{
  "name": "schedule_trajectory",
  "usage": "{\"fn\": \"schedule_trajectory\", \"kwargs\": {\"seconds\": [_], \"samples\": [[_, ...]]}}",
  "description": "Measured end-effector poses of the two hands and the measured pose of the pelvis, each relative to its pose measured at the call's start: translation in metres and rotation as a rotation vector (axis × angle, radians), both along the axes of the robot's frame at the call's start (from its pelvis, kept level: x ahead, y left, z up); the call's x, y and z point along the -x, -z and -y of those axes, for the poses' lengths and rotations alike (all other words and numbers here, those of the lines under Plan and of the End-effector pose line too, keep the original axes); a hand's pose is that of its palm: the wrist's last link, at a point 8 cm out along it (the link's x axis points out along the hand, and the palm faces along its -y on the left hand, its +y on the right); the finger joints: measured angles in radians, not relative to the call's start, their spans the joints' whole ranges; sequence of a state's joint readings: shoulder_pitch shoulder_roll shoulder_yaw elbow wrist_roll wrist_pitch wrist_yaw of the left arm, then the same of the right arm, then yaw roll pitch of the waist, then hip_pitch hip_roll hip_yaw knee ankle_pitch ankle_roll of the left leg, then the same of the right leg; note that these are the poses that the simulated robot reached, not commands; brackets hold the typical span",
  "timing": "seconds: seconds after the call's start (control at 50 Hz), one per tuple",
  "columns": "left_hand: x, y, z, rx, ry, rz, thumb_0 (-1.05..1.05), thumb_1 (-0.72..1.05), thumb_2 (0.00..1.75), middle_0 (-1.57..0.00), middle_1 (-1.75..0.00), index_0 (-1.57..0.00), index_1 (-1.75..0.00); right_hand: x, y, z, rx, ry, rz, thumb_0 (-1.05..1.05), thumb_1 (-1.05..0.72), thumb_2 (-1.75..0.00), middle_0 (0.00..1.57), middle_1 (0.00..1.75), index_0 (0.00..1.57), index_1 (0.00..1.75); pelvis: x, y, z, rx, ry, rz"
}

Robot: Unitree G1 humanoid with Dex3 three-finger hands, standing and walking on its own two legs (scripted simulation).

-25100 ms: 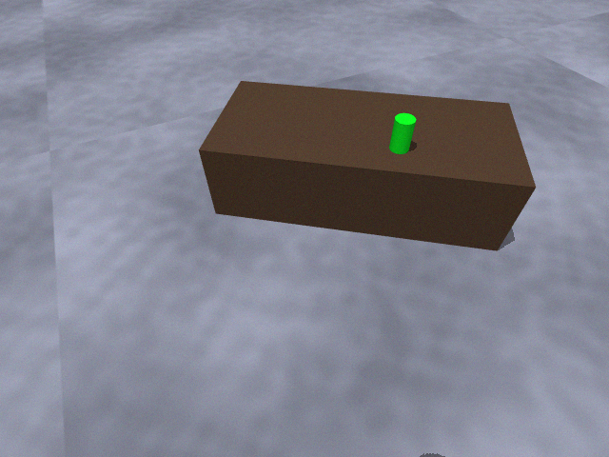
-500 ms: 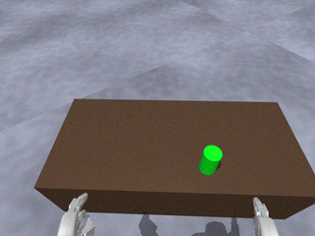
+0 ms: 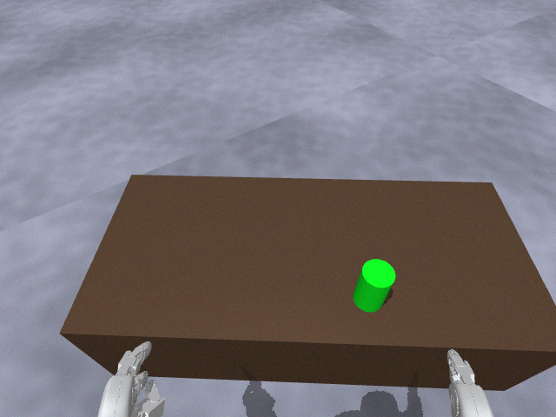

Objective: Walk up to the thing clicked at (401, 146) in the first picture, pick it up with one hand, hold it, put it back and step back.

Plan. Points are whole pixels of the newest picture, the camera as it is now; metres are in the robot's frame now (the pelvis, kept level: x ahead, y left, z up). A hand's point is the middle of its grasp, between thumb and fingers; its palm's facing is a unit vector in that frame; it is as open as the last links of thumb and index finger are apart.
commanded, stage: home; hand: right
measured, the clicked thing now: (373, 286) +0.49 -0.21 -0.29
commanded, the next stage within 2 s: stand in 0.26 s
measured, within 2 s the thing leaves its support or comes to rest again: neither
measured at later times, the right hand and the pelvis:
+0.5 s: hand out of the picture +0.16 -0.19 -0.08, palm faces +0.01 +0.95 -0.32, open 16.8 cm; pelvis -0.01 +0.00 +0.00, yaw +0 degrees
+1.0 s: hand out of the picture +0.06 -0.25 -0.11, palm faces -0.01 +0.94 -0.35, open 7.6 cm; pelvis +0.00 +0.00 +0.04, yaw +0 degrees
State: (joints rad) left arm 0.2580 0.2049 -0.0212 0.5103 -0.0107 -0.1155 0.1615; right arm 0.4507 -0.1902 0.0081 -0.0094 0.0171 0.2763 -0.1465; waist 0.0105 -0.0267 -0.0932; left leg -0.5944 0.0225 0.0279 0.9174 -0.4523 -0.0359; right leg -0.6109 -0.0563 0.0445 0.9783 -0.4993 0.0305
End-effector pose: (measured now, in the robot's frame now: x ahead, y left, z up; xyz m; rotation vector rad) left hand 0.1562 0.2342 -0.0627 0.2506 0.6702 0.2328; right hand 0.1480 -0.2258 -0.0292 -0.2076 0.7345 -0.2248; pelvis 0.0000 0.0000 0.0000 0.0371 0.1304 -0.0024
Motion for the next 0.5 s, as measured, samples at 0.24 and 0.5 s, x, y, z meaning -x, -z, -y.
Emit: {"fn": "schedule_trajectory", "kwargs": {"seconds": [0.24, 0.5], "samples": [[0.002, 0.000, -0.002, -0.005, -0.006, 0.000, 0.02, 0.90, 0.90, -0.21, -0.30, -0.21, -0.30, 0.002, 0.000, -0.001, 0.002, 0.000, -0.006, -0.01, 0.56, -0.04, 0.05, 0.05, 0.06, 0.04, 0.001, 0.001, -0.001, 0.001, 0.001, 0.000], [0.013, 0.012, -0.007, -0.060, 0.132, -0.153, 0.01, 0.90, 0.90, -0.21, -0.30, -0.21, -0.30, 0.004, 0.020, 0.014, 0.059, -0.115, -0.040, -0.01, 0.46, -0.14, 0.11, 0.14, 0.12, 0.13, 0.008, -0.004, 0.000, 0.018, 0.000, 0.063]]}}
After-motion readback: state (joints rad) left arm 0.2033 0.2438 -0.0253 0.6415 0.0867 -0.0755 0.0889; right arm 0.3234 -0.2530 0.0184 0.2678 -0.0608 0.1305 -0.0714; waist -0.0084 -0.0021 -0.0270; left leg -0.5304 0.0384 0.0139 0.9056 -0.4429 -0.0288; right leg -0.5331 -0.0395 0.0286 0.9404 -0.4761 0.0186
